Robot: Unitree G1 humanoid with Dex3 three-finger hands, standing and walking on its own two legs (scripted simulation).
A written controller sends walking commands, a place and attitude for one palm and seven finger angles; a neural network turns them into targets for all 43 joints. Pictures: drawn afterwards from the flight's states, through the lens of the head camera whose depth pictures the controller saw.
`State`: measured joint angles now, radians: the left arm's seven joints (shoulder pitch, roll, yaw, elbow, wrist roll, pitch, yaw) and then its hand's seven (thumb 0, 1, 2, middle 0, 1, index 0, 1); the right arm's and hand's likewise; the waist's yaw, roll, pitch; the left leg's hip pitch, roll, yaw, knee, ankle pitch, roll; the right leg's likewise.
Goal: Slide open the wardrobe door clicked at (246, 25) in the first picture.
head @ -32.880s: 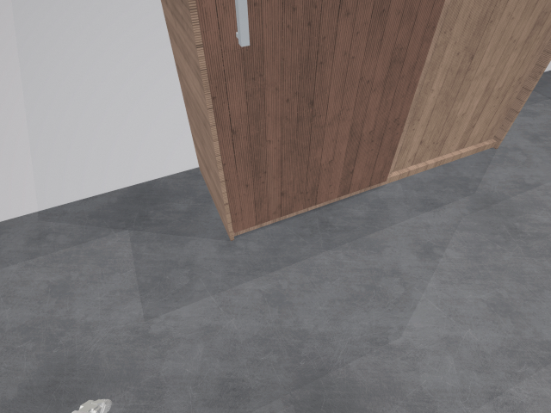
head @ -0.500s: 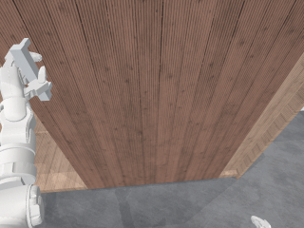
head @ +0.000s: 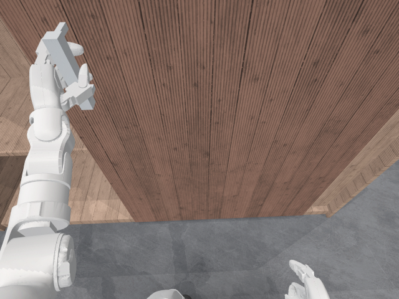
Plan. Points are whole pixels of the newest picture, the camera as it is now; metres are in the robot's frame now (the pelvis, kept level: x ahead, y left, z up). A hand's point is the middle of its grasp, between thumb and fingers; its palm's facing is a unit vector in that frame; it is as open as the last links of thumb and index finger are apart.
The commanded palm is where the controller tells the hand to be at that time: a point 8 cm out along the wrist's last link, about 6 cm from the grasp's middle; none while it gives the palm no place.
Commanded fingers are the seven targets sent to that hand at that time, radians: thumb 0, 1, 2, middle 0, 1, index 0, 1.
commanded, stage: stop walking and hold the door there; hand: left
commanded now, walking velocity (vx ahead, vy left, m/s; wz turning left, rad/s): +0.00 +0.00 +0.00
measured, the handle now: (75, 68) +0.47 +0.27 +0.20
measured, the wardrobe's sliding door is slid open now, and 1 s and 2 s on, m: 0.67 0.67 0.67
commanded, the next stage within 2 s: loosen the grip on the handle in 0.62 s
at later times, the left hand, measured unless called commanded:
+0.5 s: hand (86, 85) +0.43 +0.24 +0.19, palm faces +0.40 -0.89 -0.20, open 6.1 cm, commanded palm +0.39 +0.28 +0.17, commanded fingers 0.00 0.90 0.90 -0.45 -1.40 -0.45 -1.40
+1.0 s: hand (83, 81) +0.44 +0.25 +0.19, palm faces +0.40 -0.89 -0.21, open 9.4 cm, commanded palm +0.39 +0.28 +0.19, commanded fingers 0.00 -0.55 0.20 -0.38 -1.32 -0.38 -1.32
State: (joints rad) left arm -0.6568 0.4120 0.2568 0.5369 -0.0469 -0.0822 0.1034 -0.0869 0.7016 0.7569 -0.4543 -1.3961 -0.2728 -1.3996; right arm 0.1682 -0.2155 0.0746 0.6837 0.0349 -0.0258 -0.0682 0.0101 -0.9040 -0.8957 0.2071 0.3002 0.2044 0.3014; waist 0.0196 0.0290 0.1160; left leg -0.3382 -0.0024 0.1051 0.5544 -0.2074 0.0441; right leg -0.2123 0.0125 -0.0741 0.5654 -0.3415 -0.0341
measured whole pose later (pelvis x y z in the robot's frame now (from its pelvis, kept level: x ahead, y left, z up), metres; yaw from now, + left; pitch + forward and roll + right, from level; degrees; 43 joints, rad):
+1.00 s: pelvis -0.02 -0.02 +0.00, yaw -1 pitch +2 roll -1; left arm -0.80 0.51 0.35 0.84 0.07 -0.05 0.08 -0.02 0.07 0.51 -0.45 -1.39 -0.45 -1.42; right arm 0.32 -0.28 0.00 0.71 0.00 -0.08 -0.04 0.01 -0.91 -0.90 0.20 0.30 0.20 0.30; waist -0.05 -0.01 0.00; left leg -0.41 0.04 0.09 0.54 -0.17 0.03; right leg -0.28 0.02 -0.10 0.55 -0.30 -0.05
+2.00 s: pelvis +0.00 -0.03 +0.00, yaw +0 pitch +6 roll -1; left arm -0.75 0.72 0.52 0.96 0.00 -0.16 -0.13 -0.02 -0.55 0.20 -0.40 -1.27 -0.40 -1.23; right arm 0.36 -0.30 0.01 0.77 0.03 -0.04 -0.10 0.01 -0.91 -0.90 0.20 0.30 0.20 0.30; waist -0.05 0.01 -0.02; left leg -0.49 0.05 0.08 0.60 -0.21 0.02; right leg -0.34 0.04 -0.11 0.58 -0.34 -0.05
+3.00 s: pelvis +0.00 -0.02 +0.01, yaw +0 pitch -3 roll -1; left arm -0.24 0.54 0.48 0.33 -0.32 0.19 -0.37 -0.02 -0.55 0.20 -0.25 -1.15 -0.25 -1.15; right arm 0.18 -0.27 0.09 0.68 0.09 -0.14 -0.17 0.01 -0.90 -0.90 0.20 0.30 0.20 0.30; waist 0.04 0.04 0.00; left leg -0.24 0.03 0.08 0.47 -0.17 0.03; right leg -0.09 0.02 -0.10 0.43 -0.29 -0.04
